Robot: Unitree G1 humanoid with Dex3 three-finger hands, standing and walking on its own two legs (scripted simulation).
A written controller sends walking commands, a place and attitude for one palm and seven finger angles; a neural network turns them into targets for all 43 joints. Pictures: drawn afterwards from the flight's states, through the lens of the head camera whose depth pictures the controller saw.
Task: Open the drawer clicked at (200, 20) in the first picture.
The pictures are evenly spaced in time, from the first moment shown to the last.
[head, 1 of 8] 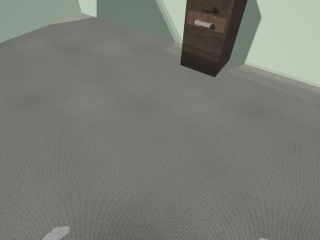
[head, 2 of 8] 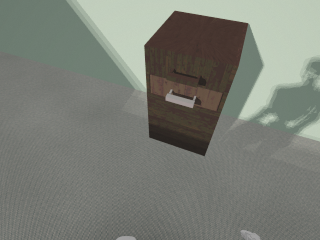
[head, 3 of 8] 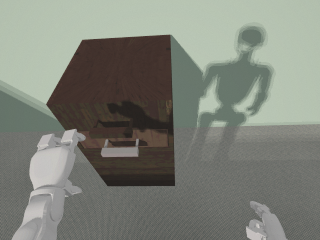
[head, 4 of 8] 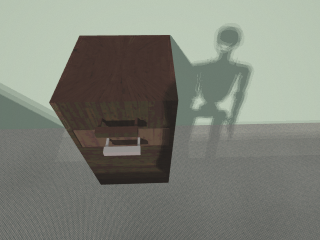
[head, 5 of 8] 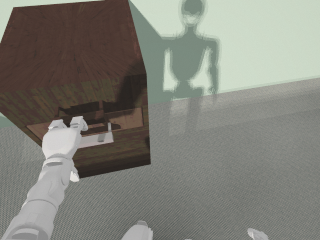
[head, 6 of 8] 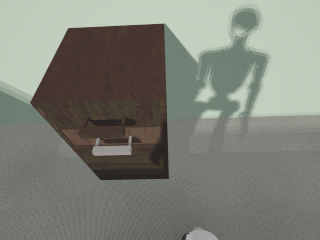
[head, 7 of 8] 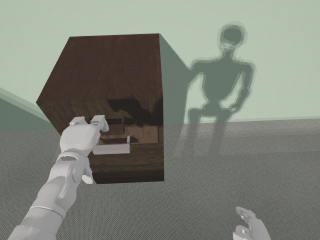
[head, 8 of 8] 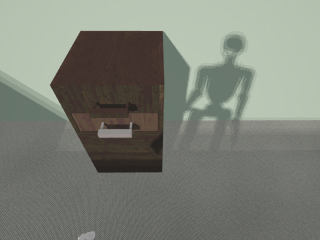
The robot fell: no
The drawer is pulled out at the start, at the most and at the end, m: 0.00 0.00 0.00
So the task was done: no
